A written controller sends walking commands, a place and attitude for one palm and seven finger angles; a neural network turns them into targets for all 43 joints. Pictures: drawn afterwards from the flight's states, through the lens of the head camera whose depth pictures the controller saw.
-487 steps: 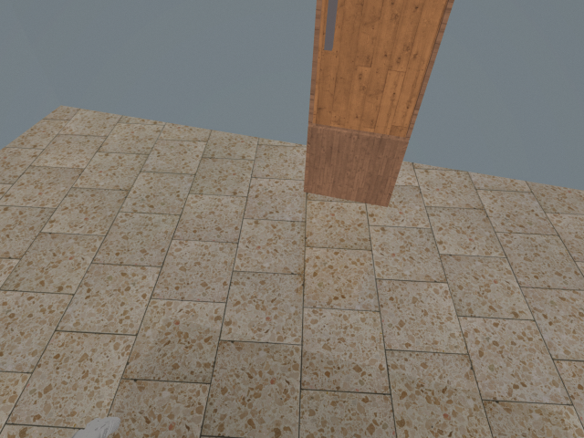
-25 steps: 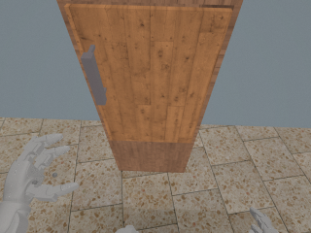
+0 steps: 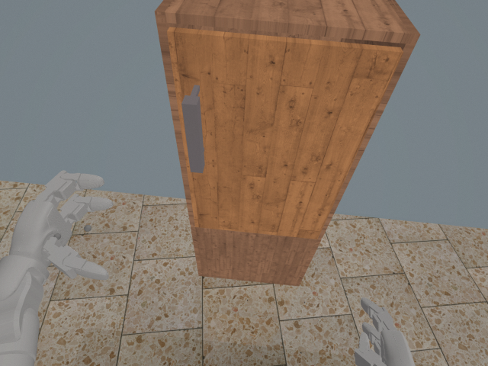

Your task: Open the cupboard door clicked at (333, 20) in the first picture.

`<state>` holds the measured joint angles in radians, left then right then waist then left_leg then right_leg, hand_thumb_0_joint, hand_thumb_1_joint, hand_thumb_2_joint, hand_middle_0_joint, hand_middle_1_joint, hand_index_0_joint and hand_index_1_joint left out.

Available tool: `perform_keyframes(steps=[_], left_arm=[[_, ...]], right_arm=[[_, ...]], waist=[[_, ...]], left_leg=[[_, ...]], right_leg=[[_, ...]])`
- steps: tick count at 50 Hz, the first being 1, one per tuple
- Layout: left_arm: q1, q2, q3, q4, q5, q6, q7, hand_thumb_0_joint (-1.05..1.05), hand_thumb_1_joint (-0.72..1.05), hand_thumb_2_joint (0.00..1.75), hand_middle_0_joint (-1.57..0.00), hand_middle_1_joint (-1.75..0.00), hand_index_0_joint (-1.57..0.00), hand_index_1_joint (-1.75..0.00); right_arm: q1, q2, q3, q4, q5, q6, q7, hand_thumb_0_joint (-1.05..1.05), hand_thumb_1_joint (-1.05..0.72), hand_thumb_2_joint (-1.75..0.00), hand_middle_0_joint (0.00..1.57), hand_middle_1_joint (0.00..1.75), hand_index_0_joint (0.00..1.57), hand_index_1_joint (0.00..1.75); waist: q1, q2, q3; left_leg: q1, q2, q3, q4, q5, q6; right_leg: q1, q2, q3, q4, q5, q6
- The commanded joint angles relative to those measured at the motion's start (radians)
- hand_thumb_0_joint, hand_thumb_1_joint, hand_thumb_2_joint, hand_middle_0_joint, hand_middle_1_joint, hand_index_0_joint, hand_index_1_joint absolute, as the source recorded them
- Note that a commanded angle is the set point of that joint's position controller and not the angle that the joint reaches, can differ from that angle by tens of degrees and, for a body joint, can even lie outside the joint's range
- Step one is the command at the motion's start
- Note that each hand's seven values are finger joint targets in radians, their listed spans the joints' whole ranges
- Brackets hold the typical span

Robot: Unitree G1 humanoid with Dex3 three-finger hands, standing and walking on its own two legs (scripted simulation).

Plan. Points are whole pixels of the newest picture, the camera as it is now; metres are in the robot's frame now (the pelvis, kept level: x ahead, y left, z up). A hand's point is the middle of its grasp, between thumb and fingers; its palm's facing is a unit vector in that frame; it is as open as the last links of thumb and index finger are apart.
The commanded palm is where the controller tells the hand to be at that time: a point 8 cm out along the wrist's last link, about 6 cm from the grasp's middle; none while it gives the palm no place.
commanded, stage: raise the hand with hooked fingers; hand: left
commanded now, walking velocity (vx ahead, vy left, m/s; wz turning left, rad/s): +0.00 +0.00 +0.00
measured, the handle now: (196, 130) +0.52 +0.15 +0.09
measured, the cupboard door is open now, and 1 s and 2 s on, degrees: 0 0 0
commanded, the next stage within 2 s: move the hooked fingers beside the handle in 0.60 s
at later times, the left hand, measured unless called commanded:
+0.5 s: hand (96, 213) +0.29 +0.25 +0.11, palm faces +0.05 -1.00 -0.04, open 14.0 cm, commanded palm +0.26 +0.30 +0.12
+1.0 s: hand (121, 194) +0.33 +0.23 +0.12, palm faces +0.04 -1.00 -0.03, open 14.0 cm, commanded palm +0.30 +0.28 +0.11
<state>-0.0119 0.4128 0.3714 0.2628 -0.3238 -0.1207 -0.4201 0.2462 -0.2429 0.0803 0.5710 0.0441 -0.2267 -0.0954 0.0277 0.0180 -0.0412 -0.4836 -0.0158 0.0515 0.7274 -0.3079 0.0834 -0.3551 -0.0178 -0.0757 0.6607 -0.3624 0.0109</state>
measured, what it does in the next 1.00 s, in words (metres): shifts its weight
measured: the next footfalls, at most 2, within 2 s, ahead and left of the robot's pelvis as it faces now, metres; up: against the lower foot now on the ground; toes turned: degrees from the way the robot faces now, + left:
none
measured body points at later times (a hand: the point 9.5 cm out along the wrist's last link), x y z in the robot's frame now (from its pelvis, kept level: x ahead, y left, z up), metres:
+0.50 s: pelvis +0.00 -0.02 +0.01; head +0.02 -0.01 +0.46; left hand +0.29 +0.31 +0.11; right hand +0.15 -0.27 -0.07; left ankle +0.04 +0.06 -0.72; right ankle -0.01 -0.14 -0.72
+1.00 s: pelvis +0.01 -0.06 +0.00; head +0.02 -0.06 +0.45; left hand +0.32 +0.28 +0.12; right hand +0.15 -0.32 -0.08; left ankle +0.04 +0.06 -0.72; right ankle -0.01 -0.14 -0.72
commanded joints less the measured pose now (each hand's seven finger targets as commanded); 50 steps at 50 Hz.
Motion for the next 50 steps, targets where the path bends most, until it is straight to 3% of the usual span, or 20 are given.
perform_keyframes(steps=[1, 4, 7, 8, 11, 14, 18, 22, 26, 29, 33, 35, 39, 41, 43, 46, 47, 48, 49, 50], left_arm=[[-0.319, 0.275, 0.132, -0.191, -0.021, -0.079, 0.0, 0.0, -0.5, 0.3, -0.3, -1.2, -0.3, -1.2], [-0.345, 0.273, 0.111, -0.094, -0.016, -0.031, -0.034, 0.0, -0.5, 0.3, -0.3, -1.2, -0.3, -1.2], [-0.341, 0.248, 0.08, -0.048, -0.018, 0.009, -0.066, 0.0, -0.5, 0.3, -0.3, -1.2, -0.3, -1.2], [-0.318, 0.245, 0.081, -0.026, -0.02, 0.017, -0.074, 0.0, -0.5, 0.3, -0.3, -1.2, -0.3, -1.2], [-0.315, 0.269, 0.095, -0.102, -0.021, 0.0, -0.071, 0.0, -0.5, 0.3, -0.3, -1.2, -0.3, -1.2], [-0.321, 0.322, 0.156, -0.168, -0.027, -0.042, -0.043, 0.0, -0.5, 0.3, -0.3, -1.2, -0.3, -1.2], [-0.321, 0.335, 0.189, -0.147, -0.026, -0.071, -0.013, 0.0, -0.5, 0.3, -0.3, -1.2, -0.3, -1.2], [-0.327, 0.285, 0.136, -0.125, -0.016, -0.064, -0.023, 0.0, -0.5, 0.3, -0.3, -1.2, -0.3, -1.2], [-0.311, 0.281, 0.123, -0.127, -0.019, -0.054, -0.045, 0.0, -0.5, 0.3, -0.3, -1.2, -0.3, -1.2], [-0.291, 0.288, 0.146, -0.078, -0.04, -0.05, -0.058, 0.0, -0.5, 0.3, -0.3, -1.2, -0.3, -1.2], [-0.311, 0.298, 0.155, -0.047, -0.05, -0.057, -0.059, 0.0, -0.5, 0.3, -0.3, -1.2, -0.3, -1.2], [-0.319, 0.294, 0.149, -0.053, -0.046, -0.066, -0.058, 0.0, -0.5, 0.3, -0.3, -1.2, -0.3, -1.2], [-0.453, 0.36, 0.171, -0.027, -0.025, -0.095, -0.051, 0.0, -0.5, 0.3, -0.3, -1.2, -0.3, -1.2], [-0.474, 0.357, 0.166, 0.014, -0.024, -0.108, -0.06, 0.0, -0.5, 0.3, -0.3, -1.2, -0.3, -1.2], [-0.505, 0.392, 0.186, 0.047, -0.027, -0.121, -0.071, 0.0, -0.5, 0.3, -0.3, -1.2, -0.3, -1.2], [-0.516, 0.369, 0.159, 0.103, -0.026, -0.123, -0.095, 0.0, -0.5, 0.3, -0.3, -1.2, -0.3, -1.2], [-0.515, 0.376, 0.164, 0.136, -0.027, -0.117, -0.101, 0.0, -0.5, 0.3, -0.3, -1.2, -0.3, -1.2], [-0.508, 0.391, 0.177, 0.171, -0.03, -0.11, -0.107, 0.0, -0.5, 0.3, -0.3, -1.2, -0.3, -1.2], [-0.503, 0.396, 0.179, 0.206, -0.029, -0.102, -0.115, 0.0, -0.5, 0.3, -0.3, -1.2, -0.3, -1.2], [-0.51, 0.408, 0.185, 0.238, -0.026, -0.094, -0.118, 0.0, -0.5, 0.3, -0.3, -1.2, -0.3, -1.2]], right_arm=[[-0.04, -0.171, -0.073, -0.114, 0.008, -0.051, -0.022, 0.0, -0.9, -0.9, 0.2, 0.3, 0.2, 0.3], [-0.041, -0.177, -0.071, -0.111, 0.017, -0.043, -0.027, 0.0, -0.9, -0.9, 0.2, 0.3, 0.2, 0.3], [-0.041, -0.181, -0.075, -0.119, 0.022, -0.042, -0.03, 0.0, -0.9, -0.9, 0.2, 0.3, 0.2, 0.3], [-0.036, -0.182, -0.076, -0.124, 0.021, -0.041, -0.028, 0.0, -0.9, -0.9, 0.2, 0.3, 0.2, 0.3], [-0.037, -0.185, -0.081, -0.136, 0.017, -0.046, -0.017, 0.0, -0.9, -0.9, 0.2, 0.3, 0.2, 0.3], [-0.031, -0.184, -0.083, -0.138, 0.009, -0.049, -0.009, 0.0, -0.9, -0.9, 0.2, 0.3, 0.2, 0.3], [-0.021, -0.182, -0.084, -0.118, 0.004, -0.045, -0.009, 0.0, -0.9, -0.9, 0.2, 0.3, 0.2, 0.3], [-0.022, -0.177, -0.087, -0.11, 0.011, -0.046, -0.016, 0.0, -0.9, -0.9, 0.2, 0.3, 0.2, 0.3], [-0.021, -0.177, -0.09, -0.111, 0.015, -0.047, -0.018, 0.0, -0.9, -0.9, 0.2, 0.3, 0.2, 0.3], [-0.021, -0.179, -0.089, -0.104, 0.016, -0.043, -0.021, 0.0, -0.9, -0.9, 0.2, 0.3, 0.2, 0.3], [-0.029, -0.177, -0.089, -0.098, 0.018, -0.039, -0.022, 0.0, -0.9, -0.9, 0.2, 0.3, 0.2, 0.3], [-0.033, -0.173, -0.089, -0.103, 0.018, -0.04, -0.02, 0.0, -0.9, -0.9, 0.2, 0.3, 0.2, 0.3], [-0.022, -0.174, -0.088, -0.081, 0.018, -0.032, -0.026, 0.0, -0.9, -0.9, 0.2, 0.3, 0.2, 0.3], [-0.017, -0.173, -0.087, -0.075, 0.019, -0.03, -0.028, 0.0, -0.9, -0.9, 0.2, 0.3, 0.2, 0.3], [-0.008, -0.179, -0.089, -0.065, 0.019, -0.024, -0.032, 0.0, -0.9, -0.9, 0.2, 0.3, 0.2, 0.3], [-0.004, -0.177, -0.09, -0.062, 0.023, -0.022, -0.03, 0.0, -0.9, -0.9, 0.2, 0.3, 0.2, 0.3], [0.0, -0.18, -0.09, -0.061, 0.024, -0.019, -0.03, 0.0, -0.9, -0.9, 0.2, 0.3, 0.2, 0.3], [0.008, -0.186, -0.092, -0.059, 0.023, -0.014, -0.029, 0.0, -0.9, -0.9, 0.2, 0.3, 0.2, 0.3], [0.006, -0.187, -0.092, -0.06, 0.027, -0.01, -0.027, 0.0, -0.9, -0.9, 0.2, 0.3, 0.2, 0.3], [0.013, -0.192, -0.092, -0.059, 0.026, -0.005, -0.025, 0.0, -0.9, -0.9, 0.2, 0.3, 0.2, 0.3]], waist=[[-0.023, 0.132, -0.201], [-0.028, 0.11, -0.154], [-0.03, 0.102, -0.152], [-0.023, 0.073, -0.152], [-0.018, 0.089, -0.201], [-0.009, 0.097, -0.231], [-0.01, 0.094, -0.185], [-0.028, 0.148, -0.181], [-0.028, 0.109, -0.205], [-0.03, 0.03, -0.183], [-0.028, 0.012, -0.154], [-0.028, 0.037, -0.179], [-0.052, 0.066, -0.172], [-0.056, 0.061, -0.187], [-0.055, 0.037, -0.213], [-0.056, 0.07, -0.236], [-0.053, 0.059, -0.228], [-0.051, 0.009, -0.221], [-0.049, 0.02, -0.203], [-0.049, -0.008, -0.199]], left_leg=[[0.32, 0.066, -0.203, -0.212, 0.099, -0.097], [0.284, 0.059, -0.192, -0.226, 0.057, -0.086], [0.279, 0.055, -0.194, -0.233, 0.022, -0.081], [0.275, 0.052, -0.19, -0.23, 0.042, -0.079], [0.311, 0.055, -0.19, -0.222, 0.088, -0.079], [0.332, 0.053, -0.185, -0.221, 0.126, -0.083], [0.298, 0.047, -0.157, -0.217, 0.129, -0.076], [0.303, 0.04, -0.134, -0.207, 0.115, -0.066], [0.305, 0.034, -0.118, -0.184, 0.172, -0.055], [0.263, 0.027, -0.097, -0.168, 0.175, -0.047], [0.228, 0.019, -0.08, -0.15, 0.159, -0.044], [0.228, 0.015, -0.072, -0.143, 0.164, -0.043], [0.21, 0.014, -0.062, -0.122, 0.149, -0.04], [0.203, 0.012, -0.058, -0.114, 0.15, -0.039], [0.19, 0.013, -0.055, -0.097, 0.168, -0.037], [0.195, 0.01, -0.051, -0.093, 0.188, -0.037], [0.182, 0.009, -0.052, -0.09, 0.184, -0.037], [0.16, 0.013, -0.052, -0.081, 0.19, -0.037], [0.134, 0.011, -0.048, -0.078, 0.178, -0.038], [0.113, 0.011, -0.05, -0.08, 0.17, -0.039]], right_leg=[[-0.107, 0.05, -0.007, -0.083, 0.102, -0.045], [-0.095, 0.049, -0.005, -0.11, 0.095, -0.046], [-0.102, 0.044, -0.008, -0.113, 0.088, -0.044], [-0.086, 0.047, -0.006, -0.12, 0.099, -0.048], [-0.085, 0.048, -0.007, -0.113, 0.116, -0.044], [-0.064, 0.055, -0.005, -0.118, 0.13, -0.048], [-0.048, 0.056, -0.001, -0.129, 0.136, -0.049], [-0.06, 0.049, 0.007, -0.137, 0.133, -0.045], [-0.037, 0.05, 0.011, -0.14, 0.175, -0.042], [-0.026, 0.048, 0.018, -0.145, 0.205, -0.036], [-0.027, 0.039, 0.037, -0.149, 0.2, -0.03], [-0.022, 0.036, 0.046, -0.144, 0.211, -0.026], [-0.034, 0.029, 0.074, -0.147, 0.201, -0.018], [-0.027, 0.025, 0.083, -0.144, 0.21, -0.015], [0.005, 0.018, 0.104, -0.136, 0.245, -0.008], [0.004, 0.016, 0.101, -0.126, 0.289, -0.007], [0.001, 0.015, 0.102, -0.125, 0.288, -0.006], [0.014, 0.011, 0.115, -0.121, 0.31, 0.001], [0.006, 0.004, 0.128, -0.124, 0.313, 0.007], [0.005, 0.002, 0.127, -0.122, 0.308, 0.008]])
